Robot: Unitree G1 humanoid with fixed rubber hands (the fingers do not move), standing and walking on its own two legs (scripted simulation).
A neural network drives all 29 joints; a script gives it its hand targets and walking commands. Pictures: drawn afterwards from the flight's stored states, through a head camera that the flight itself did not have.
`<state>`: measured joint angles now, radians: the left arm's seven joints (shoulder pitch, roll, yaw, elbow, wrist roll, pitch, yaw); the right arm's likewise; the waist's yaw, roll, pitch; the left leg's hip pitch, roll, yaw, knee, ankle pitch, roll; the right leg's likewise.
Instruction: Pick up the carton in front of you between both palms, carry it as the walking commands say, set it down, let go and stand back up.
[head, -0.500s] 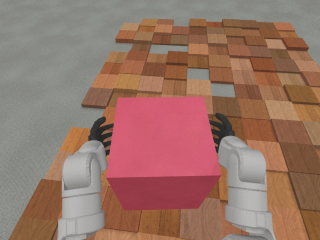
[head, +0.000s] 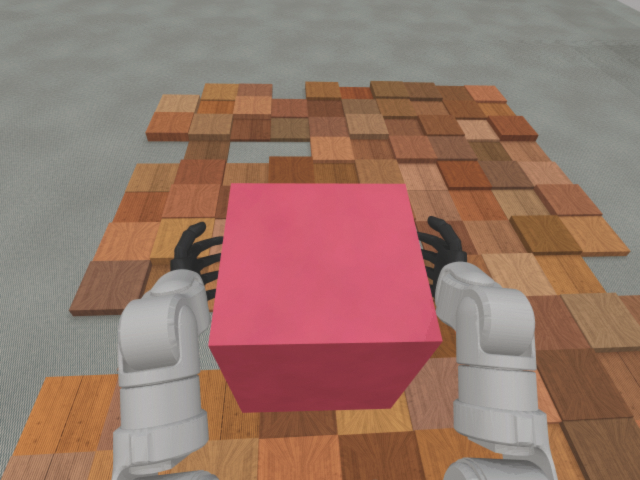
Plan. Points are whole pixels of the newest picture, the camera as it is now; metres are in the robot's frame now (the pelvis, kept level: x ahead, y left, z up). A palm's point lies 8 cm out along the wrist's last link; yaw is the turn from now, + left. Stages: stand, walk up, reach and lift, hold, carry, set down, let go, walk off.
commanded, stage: carry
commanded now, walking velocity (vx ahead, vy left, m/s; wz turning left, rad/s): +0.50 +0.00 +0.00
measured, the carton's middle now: (318, 306) +0.35 -0.02 +0.05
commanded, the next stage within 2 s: none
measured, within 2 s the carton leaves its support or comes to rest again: neither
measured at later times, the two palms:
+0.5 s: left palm (206, 140) +0.66 +0.14 +0.10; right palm (374, 130) +0.68 -0.16 +0.10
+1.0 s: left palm (221, 43) +1.00 +0.13 +0.14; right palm (353, 42) +1.00 -0.17 +0.14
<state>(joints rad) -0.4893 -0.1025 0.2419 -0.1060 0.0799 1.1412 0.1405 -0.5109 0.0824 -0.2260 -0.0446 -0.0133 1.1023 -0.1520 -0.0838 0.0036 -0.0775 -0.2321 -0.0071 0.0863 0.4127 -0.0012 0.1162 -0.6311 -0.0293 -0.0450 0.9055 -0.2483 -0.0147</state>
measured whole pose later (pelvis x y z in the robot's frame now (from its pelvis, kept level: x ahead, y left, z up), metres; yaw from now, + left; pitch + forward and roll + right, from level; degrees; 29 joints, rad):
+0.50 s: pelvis +0.32 -0.03 -0.01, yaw +2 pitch +6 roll +0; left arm -0.58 -0.10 0.26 -0.05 0.04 1.16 0.16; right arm -0.57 0.11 -0.30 -0.10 -0.07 1.17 -0.14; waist 0.06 0.00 -0.03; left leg -0.65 0.05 0.06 0.74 -0.19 0.03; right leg -0.23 0.01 -0.14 0.46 -0.33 -0.06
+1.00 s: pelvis +0.64 -0.01 -0.02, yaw +2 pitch +5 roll -2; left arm -0.66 -0.08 0.28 -0.10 0.08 1.24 0.15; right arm -0.68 0.04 -0.27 -0.05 0.00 1.22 -0.17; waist -0.06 0.03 -0.07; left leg -0.11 0.04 0.11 0.47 -0.42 0.02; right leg -0.57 0.00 -0.15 0.60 -0.10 -0.06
